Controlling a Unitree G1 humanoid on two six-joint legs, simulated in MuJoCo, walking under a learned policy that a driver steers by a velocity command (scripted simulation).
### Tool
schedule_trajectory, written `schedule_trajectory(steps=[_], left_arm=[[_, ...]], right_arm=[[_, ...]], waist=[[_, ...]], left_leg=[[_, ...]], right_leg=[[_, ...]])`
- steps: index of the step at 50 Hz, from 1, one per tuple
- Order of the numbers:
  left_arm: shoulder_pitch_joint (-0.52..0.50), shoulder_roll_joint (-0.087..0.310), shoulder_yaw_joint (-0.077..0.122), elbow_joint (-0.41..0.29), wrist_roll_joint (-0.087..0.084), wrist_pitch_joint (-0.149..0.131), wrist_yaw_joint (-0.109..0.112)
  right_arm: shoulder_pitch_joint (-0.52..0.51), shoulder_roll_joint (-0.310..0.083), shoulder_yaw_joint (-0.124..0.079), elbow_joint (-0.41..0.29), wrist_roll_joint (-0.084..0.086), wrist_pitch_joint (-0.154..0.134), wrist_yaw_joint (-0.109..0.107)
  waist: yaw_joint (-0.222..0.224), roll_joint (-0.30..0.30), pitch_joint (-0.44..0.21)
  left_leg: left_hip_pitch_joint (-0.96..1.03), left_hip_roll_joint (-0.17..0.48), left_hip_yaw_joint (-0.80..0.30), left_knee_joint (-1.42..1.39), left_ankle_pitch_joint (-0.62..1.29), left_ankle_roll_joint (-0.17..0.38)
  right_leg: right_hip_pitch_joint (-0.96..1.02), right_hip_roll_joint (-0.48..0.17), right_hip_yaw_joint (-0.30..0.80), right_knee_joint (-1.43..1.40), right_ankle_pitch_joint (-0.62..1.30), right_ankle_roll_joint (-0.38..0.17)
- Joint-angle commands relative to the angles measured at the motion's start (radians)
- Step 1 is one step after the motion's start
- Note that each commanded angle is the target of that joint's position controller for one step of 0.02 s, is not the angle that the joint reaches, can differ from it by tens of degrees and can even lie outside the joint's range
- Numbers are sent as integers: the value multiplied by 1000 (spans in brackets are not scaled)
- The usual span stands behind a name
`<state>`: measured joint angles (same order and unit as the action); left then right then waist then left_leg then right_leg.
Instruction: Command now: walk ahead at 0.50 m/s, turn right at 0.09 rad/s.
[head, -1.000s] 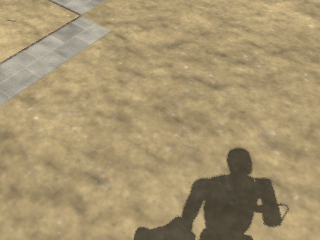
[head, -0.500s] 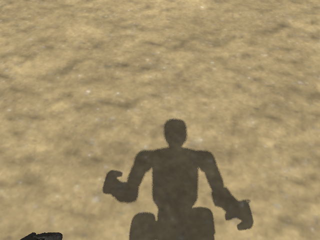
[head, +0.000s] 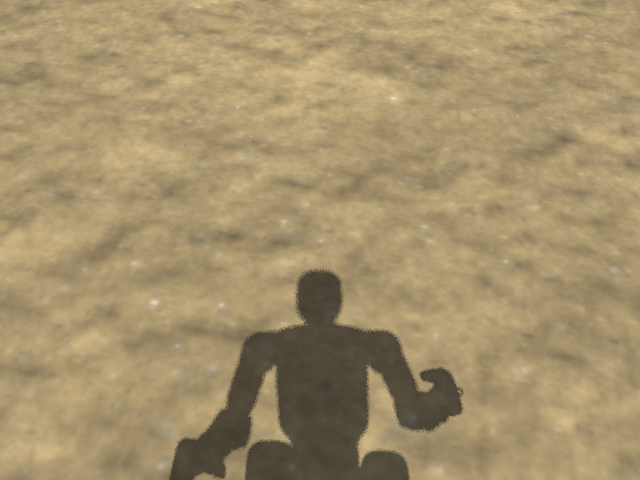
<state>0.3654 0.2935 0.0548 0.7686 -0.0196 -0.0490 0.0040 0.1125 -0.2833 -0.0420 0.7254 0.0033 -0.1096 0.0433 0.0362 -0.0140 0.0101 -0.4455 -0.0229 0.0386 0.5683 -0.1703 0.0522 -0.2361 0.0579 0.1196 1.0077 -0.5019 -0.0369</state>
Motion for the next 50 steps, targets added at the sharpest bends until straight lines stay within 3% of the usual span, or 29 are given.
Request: schedule_trajectory(steps=[1, 2, 3, 6, 9, 13, 18, 19, 21, 22, 23, 24, 25, 26, 27, 28, 29, 30, 33, 35, 38, 40, 43, 45, 46, 47, 48, 49, 50], left_arm=[[-98, 132, 22, -118, -4, -35, -1], [-115, 121, 25, -122, 9, -34, -1], [-88, 106, 26, -113, 7, -28, -3], [-67, 65, 19, -97, -1, -7, -2], [-131, 53, 16, -116, 2, -5, 0], [-232, 30, 9, -139, 1, -15, -20], [-360, 15, 1, -203, -3, -17, -53], [-369, 20, 4, -215, -3, -17, -59], [-334, 48, 19, -226, 1, -14, -67], [-268, 75, 33, -216, 3, -10, -68], [-127, 117, 59, -183, 1, -8, -62], [45, 186, 91, -144, 1, -1, -45], [72, 304, 111, -137, -6, -1, -32], [102, 237, 91, -157, -6, -9, -30], [71, 184, 74, -149, 5, -14, -29], [12, 157, 65, -153, 3, -17, -28], [-58, 133, 56, -165, 3, -16, -28], [-103, 111, 47, -179, 12, -17, -25], [-136, 125, 49, -180, 11, -19, -14], [-117, 152, 57, -167, 9, -18, -1], [-77, 162, 60, -144, 1, -8, 10], [-35, 169, 62, -126, -2, -3, 11], [-6, 156, 59, -109, -9, 4, 13], [-25, 152, 61, -110, -4, 16, 18], [-45, 133, 55, -119, -4, 22, 19], [-51, 85, 40, -140, 6, 21, 20], [67, 30, 22, -151, 8, 18, 23], [134, 87, 22, -160, 2, 12, 20], [87, 163, 46, -143, -7, 22, 20]], right_arm=[[184, -133, -37, -7, 0, 12, -9], [149, -114, -31, -11, -9, 13, -9], [130, -100, -25, -13, -18, 9, -12], [138, -111, -31, 8, -12, -7, -17], [163, -136, -40, 34, -14, -7, -27], [172, -144, -38, 51, -9, 2, -36], [238, -169, -47, 91, 4, 31, -43], [237, -176, -49, 94, 8, 40, -46], [217, -203, -58, 86, 14, 55, -57], [208, -217, -63, 81, 14, 64, -65], [190, -221, -63, 73, 14, 73, -73], [186, -200, -53, 56, 6, 69, -79], [290, -55, -4, 0, -31, 40, -59], [221, -104, -5, -8, -8, -3, -41], [117, -157, -21, -42, 32, -27, -28], [83, -145, -13, -57, 30, -39, -28], [70, -143, -17, -53, 6, -40, -33], [84, -155, -26, -52, -8, -28, -35], [116, -125, -24, -51, -18, 6, -37], [57, -97, -14, -71, -23, 15, -41], [-66, -68, -2, -96, -19, 11, -36], [-123, -76, -4, -112, -6, 5, -30], [-141, -114, -21, -126, 4, -5, -21], [-92, -137, -38, -119, -6, -13, -22], [-28, -144, -47, -105, -16, -17, -27], [63, -185, -59, -103, -36, -22, -33], [164, -258, -75, -99, -58, -12, -42], [207, -236, -76, -78, -26, 8, -34], [162, -158, -55, -105, -16, 21, -39]], waist=[[-107, 65, -79], [-81, 59, -32], [-53, 89, -33], [-39, 103, -25], [-55, 75, -5], [-93, 78, 23], [-135, 60, 74], [-128, 65, 73], [-86, 99, 28], [-44, 121, -21], [38, 110, -96], [120, 50, -192], [25, -218, -297], [77, -168, -435], [99, -113, -297], [59, -32, -200], [14, 20, -123], [-23, 3, -94], [-67, -18, -55], [-54, -23, -26], [0, -46, -11], [28, -55, -15], [25, -75, -21], [-10, -107, -23], [-48, -107, -54], [-87, -64, -160], [-72, 165, -319], [-59, 362, -417], [-77, 221, -312]], left_leg=[[503, 328, -514, -299, -180, 179], [406, 292, -446, -326, -93, 177], [353, 271, -388, -350, -30, 169], [304, 258, -253, -405, 108, 175], [334, 257, -147, -427, 235, 165], [346, 220, -2, -440, 273, 116], [501, 280, 50, -398, 345, 102], [534, 291, 61, -368, 418, 95], [574, 296, 94, -252, 741, 73], [579, 291, 111, -143, 905, 62], [529, 265, 137, 41, 953, 38], [320, 230, 142, 308, 755, 0], [-164, 42, 109, 693, -161, -63], [-316, -24, -108, 856, -409, -65], [-400, 39, -146, 847, -325, -45], [-374, 82, -137, 756, -241, -34], [-320, 110, -127, 661, -203, -43], [-248, 131, -130, 612, -176, -53], [-173, 133, -102, 495, -142, -101], [-163, 118, -83, 368, -40, -127], [-84, 70, -74, 123, 186, -132], [-38, 40, -80, 37, 251, -130], [-22, 31, -119, -46, 195, -104], [33, 13, -109, -91, 122, -69], [129, 16, -89, -142, 174, -46], [330, 124, -161, -111, 323, 9], [691, 389, -450, -67, 562, 163], [776, 519, -742, -125, 465, 261], [680, 474, -644, -147, 380, 230]], right_leg=[[-534, -107, -11, 250, 111, 0], [-501, -137, -19, 186, 164, 4], [-444, -161, -16, 154, 199, 6], [-428, -174, -25, 86, 250, 25], [-492, -169, -6, -31, 387, 41], [-441, -148, -62, -257, 588, 33], [-483, -127, -116, -393, 548, 0], [-480, -116, -134, -406, 500, -12], [-386, -64, -190, -412, 390, -48], [-291, -28, -216, -410, 341, -70], [-100, 9, -225, -464, 375, -104], [211, -46, -100, -491, 420, -156], [622, -319, 418, -502, 354, -339], [707, -405, 722, -658, 243, -412], [623, -362, 561, -679, 285, -347], [471, -318, 436, -684, 352, -307], [316, -279, 351, -704, 450, -282], [210, -252, 297, -729, 527, -276], [37, -218, 227, -778, 610, -284], [-34, -184, 169, -788, 612, -268], [-80, -126, 120, -765, 504, -211], [-66, -135, 153, -747, 442, -193], [29, -171, 248, -662, 373, -173], [73, -162, 288, -557, 483, -140], [69, -120, 272, -471, 539, -105], [4, -62, 220, -281, 505, -58], [-276, 55, 92, 52, 93, 24], [-437, 48, 59, 265, -192, 56], [-490, -9, 78, 363, -128, 82]])
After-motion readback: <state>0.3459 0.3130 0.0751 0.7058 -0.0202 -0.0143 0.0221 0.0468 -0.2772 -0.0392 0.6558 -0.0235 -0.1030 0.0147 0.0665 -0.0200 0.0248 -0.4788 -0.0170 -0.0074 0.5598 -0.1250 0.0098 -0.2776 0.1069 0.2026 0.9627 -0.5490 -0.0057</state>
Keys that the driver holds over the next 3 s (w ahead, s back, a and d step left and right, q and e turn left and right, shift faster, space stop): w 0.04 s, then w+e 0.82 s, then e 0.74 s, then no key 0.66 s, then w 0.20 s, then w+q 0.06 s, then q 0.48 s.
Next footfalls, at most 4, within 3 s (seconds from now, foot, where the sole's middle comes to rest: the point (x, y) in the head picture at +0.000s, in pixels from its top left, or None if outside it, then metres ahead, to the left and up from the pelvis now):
0.48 right None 0.41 -0.16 -0.76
0.94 left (362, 365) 0.73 -0.04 -0.76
1.38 right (474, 434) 0.58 -0.28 -0.76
1.82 left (395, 351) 0.77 -0.12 -0.76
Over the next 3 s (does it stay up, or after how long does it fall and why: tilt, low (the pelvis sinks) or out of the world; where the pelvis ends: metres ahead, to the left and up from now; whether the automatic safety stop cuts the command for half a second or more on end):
stays up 0.75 -0.28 0.00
